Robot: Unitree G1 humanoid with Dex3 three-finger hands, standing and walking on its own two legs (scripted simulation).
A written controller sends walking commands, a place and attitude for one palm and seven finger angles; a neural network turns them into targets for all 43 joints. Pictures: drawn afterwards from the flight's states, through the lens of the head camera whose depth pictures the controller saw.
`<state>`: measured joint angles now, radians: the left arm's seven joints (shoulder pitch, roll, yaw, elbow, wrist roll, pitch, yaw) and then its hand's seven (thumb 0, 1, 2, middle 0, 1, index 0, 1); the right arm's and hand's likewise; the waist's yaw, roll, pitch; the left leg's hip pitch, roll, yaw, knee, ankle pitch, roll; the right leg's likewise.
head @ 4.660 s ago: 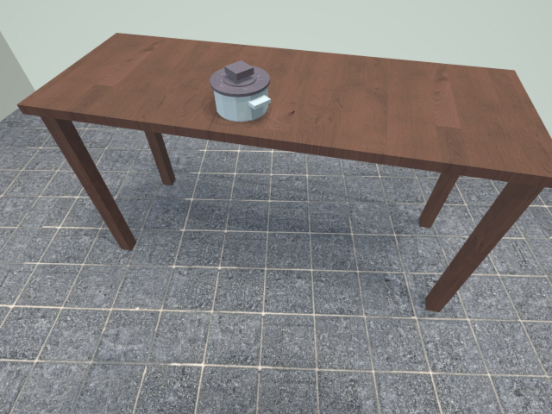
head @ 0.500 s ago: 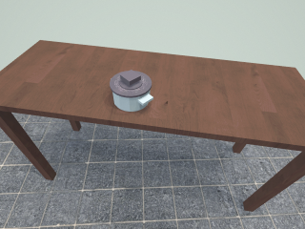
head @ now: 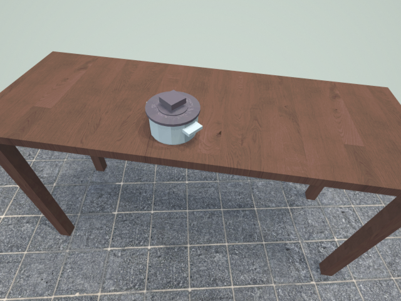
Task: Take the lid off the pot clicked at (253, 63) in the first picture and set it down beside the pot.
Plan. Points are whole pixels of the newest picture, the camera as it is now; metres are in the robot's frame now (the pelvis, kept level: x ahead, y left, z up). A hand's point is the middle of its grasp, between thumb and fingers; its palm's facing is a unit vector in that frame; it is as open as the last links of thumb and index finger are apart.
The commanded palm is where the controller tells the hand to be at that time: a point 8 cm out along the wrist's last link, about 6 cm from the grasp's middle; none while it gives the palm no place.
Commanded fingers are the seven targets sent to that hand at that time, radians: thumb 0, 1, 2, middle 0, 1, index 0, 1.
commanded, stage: shuffle to correct the standing spot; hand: left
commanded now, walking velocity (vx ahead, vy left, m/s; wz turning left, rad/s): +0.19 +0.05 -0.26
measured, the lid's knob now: (172, 99) +0.60 +0.13 +0.08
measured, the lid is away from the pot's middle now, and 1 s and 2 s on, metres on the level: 0.00 0.00 0.00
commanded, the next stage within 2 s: come to a stop and stand still in 0.48 s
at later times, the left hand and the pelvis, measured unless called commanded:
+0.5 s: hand out of the picture +0.15 +0.18 -0.17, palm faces +0.04 -0.97 -0.23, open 7.3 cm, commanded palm none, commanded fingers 0.00 0.90 0.90 -0.20 -0.30 -0.20 -0.30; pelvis +0.09 +0.00 -0.01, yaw -1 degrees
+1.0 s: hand (108, 294) +0.17 +0.23 -0.18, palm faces +0.04 -0.97 -0.24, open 7.3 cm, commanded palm none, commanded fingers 0.00 0.90 0.90 -0.20 -0.30 -0.20 -0.30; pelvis +0.14 +0.03 -0.01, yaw -2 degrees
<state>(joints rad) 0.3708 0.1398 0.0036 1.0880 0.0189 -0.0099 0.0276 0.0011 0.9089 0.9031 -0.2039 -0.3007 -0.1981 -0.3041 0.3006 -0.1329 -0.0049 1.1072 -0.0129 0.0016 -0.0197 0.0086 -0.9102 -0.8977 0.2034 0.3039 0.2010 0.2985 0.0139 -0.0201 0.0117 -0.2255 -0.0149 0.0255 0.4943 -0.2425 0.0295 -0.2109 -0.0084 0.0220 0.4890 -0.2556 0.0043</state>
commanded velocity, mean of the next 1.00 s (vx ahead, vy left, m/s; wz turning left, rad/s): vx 0.04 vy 0.01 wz -0.02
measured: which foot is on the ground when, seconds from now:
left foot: down 0.00-0.46, up 0.48-0.74, down 0.76-1.00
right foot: down 0.00-0.24, up 0.26-0.44, down 0.46-1.00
